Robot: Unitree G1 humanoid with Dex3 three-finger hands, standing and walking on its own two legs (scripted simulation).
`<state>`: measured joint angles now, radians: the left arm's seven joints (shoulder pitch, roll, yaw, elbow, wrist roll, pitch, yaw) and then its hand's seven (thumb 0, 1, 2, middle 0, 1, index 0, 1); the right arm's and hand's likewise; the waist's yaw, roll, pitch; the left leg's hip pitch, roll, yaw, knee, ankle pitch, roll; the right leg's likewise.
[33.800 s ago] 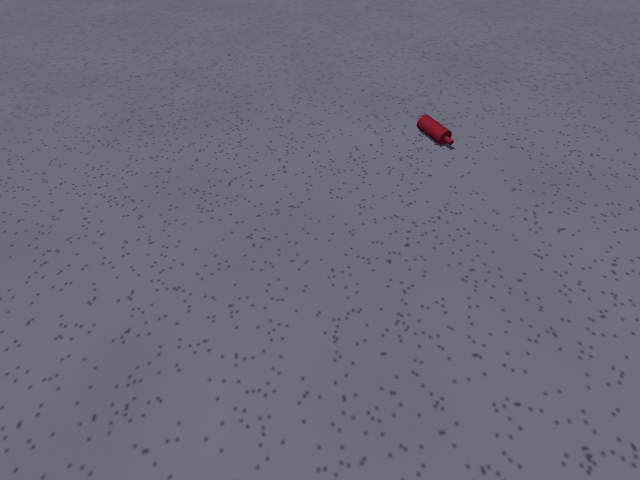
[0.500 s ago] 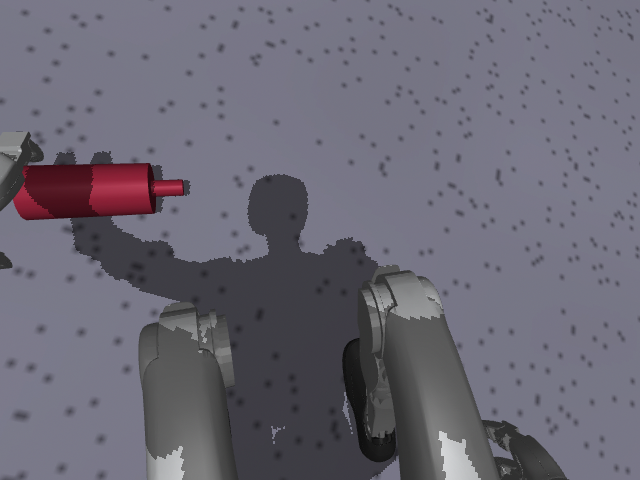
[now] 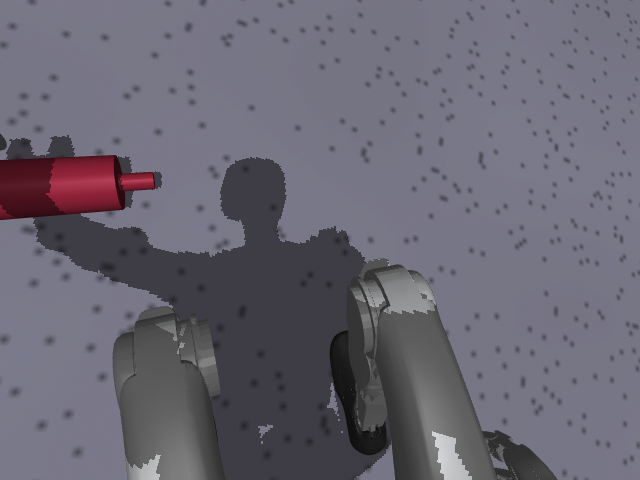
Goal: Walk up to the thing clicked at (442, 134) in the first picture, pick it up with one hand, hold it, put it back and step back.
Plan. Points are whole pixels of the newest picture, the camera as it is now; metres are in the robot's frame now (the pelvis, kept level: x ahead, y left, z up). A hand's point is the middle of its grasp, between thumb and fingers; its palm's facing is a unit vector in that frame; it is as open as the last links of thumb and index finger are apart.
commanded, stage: rise first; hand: left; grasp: from above
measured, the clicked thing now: (70, 185) +0.52 +0.28 -0.29
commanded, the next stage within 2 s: approach in 1.50 s
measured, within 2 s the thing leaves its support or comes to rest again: neither
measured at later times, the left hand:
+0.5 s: hand out of the picture +0.46 +0.35 -0.17, palm faces -0.45 -0.05 -0.89, open 14.1 cm
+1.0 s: hand out of the picture +0.46 +0.34 -0.18, palm faces -0.46 -0.05 -0.89, open 14.1 cm
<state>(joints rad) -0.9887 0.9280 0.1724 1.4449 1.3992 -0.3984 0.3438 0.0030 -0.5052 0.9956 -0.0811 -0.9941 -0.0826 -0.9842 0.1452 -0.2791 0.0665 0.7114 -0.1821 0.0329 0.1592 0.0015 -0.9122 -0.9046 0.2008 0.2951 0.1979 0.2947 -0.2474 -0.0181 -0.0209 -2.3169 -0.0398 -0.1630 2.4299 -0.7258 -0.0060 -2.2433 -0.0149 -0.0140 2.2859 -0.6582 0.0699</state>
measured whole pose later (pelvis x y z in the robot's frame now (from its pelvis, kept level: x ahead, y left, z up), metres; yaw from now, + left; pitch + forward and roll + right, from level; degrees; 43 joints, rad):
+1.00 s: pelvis +0.00 +0.00 -0.01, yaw -1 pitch +34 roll -13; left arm -1.03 0.96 0.16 1.51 1.41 -0.39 0.37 0.00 -0.53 1.02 -0.08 -1.04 -0.08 -1.03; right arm 0.16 -0.28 0.11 0.70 -0.18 0.01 0.17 0.00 -0.91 -0.90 0.20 0.30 0.20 0.29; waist -0.28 -0.02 0.01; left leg -2.35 -0.04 -0.18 2.48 -0.72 0.01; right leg -2.26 -0.01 -0.03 2.31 -0.65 0.06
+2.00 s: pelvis -0.01 +0.00 -0.01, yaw -2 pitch +35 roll -12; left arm -1.20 0.89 0.04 1.53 1.42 -0.30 0.36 0.00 -0.52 1.01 -0.08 -1.10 -0.10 -1.08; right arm 0.19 -0.28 0.13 0.66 -0.16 0.00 0.15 0.00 -0.91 -0.90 0.20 0.30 0.20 0.29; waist -0.35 -0.01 -0.02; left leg -2.37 -0.04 -0.17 2.44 -0.70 0.00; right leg -2.28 -0.01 -0.03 2.28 -0.62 0.05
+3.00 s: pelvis -0.01 +0.01 -0.02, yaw -3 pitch +32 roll -14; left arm -1.18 1.00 0.05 1.63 1.41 -0.34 0.37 0.00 -0.52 1.02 -0.09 -1.03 -0.09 -1.02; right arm 0.18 -0.31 0.23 0.61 -0.18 0.00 0.14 0.00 -0.90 -0.90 0.20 0.30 0.20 0.30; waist -0.39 -0.05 0.07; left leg -2.38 -0.04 -0.19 2.48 -0.67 0.02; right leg -2.27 -0.01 -0.04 2.29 -0.60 0.05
